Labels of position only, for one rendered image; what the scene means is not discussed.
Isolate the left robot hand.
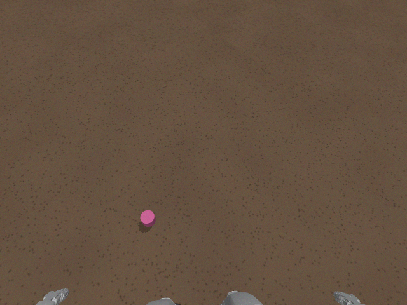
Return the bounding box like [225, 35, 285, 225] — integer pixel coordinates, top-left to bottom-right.
[36, 288, 69, 305]

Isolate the tin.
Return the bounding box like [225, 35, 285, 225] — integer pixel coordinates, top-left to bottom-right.
[141, 210, 156, 227]

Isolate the right robot hand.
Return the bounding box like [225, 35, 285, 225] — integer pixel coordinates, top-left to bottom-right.
[333, 292, 365, 305]

